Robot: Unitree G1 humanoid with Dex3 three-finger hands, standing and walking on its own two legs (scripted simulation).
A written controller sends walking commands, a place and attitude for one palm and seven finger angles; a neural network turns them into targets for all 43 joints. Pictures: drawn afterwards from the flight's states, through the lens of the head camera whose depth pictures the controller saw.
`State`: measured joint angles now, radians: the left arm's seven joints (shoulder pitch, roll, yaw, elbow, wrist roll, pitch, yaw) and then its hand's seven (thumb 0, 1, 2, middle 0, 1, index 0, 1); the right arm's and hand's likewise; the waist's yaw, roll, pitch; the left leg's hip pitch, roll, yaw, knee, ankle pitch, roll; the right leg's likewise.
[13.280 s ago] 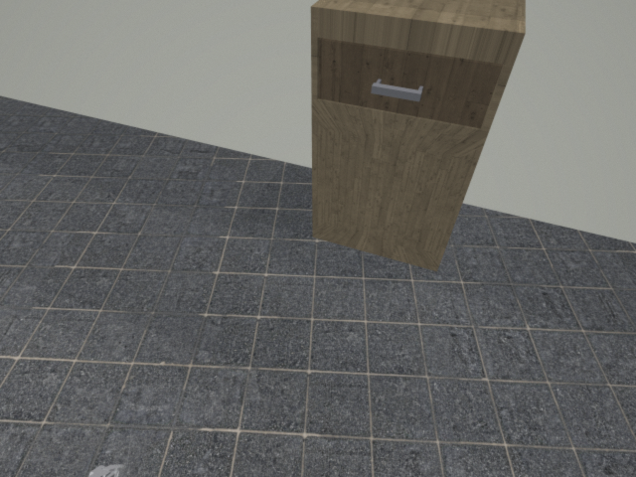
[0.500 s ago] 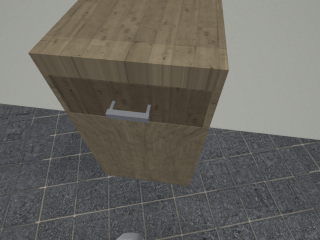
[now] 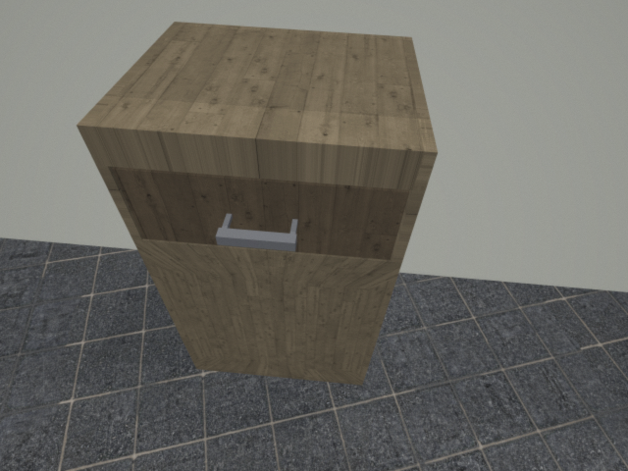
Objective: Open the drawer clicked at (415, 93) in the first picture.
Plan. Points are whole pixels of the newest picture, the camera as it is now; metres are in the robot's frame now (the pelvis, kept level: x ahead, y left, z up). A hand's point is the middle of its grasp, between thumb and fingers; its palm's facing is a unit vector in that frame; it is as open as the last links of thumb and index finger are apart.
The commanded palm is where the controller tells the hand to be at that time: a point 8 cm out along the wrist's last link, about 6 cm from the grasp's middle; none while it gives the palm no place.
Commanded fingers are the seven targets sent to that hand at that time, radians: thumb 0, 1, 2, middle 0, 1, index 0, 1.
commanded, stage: look again from close up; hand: left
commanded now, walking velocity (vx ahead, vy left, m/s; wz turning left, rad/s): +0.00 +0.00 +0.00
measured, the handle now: (259, 230) +0.51 +0.13 -0.03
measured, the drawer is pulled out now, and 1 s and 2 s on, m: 0.00 0.00 0.00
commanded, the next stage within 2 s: raise the hand with hooked fingers in 0.46 s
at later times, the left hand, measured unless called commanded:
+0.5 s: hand out of the picture +0.04 +0.17 -0.17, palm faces +0.00 -0.97 -0.22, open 7.3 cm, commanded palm none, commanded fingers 0.00 0.90 0.90 -0.20 -0.30 -0.20 -0.30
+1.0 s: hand (185, 457) +0.16 +0.18 -0.07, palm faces -0.10 -0.12 -0.99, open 8.7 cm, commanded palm +0.17 +0.20 -0.01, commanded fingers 0.00 0.36 0.67 -0.24 -0.64 -0.24 -0.64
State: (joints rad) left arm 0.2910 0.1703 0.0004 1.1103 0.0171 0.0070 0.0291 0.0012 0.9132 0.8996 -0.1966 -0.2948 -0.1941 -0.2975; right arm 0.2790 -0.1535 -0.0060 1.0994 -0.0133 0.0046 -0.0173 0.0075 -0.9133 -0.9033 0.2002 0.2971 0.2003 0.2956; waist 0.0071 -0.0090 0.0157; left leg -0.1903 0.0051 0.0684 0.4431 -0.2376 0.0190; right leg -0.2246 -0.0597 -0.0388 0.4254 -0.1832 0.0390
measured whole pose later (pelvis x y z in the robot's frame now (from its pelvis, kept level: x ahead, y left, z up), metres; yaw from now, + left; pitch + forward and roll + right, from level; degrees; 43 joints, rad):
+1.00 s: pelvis +0.00 -0.05 -0.05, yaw -1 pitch +11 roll +3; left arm 0.50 0.35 -0.04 0.03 1.12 -0.18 0.45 0.00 0.58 0.76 -0.23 -0.50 -0.23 -0.50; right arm 0.05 -0.28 -0.08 0.49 -0.10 0.02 0.03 0.01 -0.91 -0.90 0.20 0.30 0.20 0.30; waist 0.11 -0.04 -0.12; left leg -0.62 0.05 0.09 0.85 -0.42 -0.03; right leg -0.72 -0.03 0.00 0.93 -0.40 -0.03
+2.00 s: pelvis +0.02 -0.01 -0.01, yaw +1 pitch +1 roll +0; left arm -0.06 0.48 -0.07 0.04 0.95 0.01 0.06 0.00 -0.46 0.31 -0.32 -1.18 -0.31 -1.18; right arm 0.10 -0.21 0.02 0.60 -0.01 0.11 -0.01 0.01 -0.90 -0.90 0.20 0.30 0.20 0.30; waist 0.09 0.07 -0.01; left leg -0.24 0.01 0.05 0.51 -0.29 0.01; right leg -0.28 -0.06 -0.05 0.52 -0.25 0.02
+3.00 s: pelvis +0.01 -0.02 +0.00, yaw +0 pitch +4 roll +1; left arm -0.27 0.43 -0.14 0.28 0.97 -0.04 0.10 0.00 -0.49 0.30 -0.32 -1.20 -0.31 -1.20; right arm 0.16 -0.24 -0.02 0.66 0.01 0.10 -0.02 0.01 -0.90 -0.90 0.20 0.30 0.20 0.30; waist 0.06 0.06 -0.02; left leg -0.27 0.02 0.05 0.47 -0.26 -0.01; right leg -0.33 -0.05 -0.04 0.51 -0.24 0.01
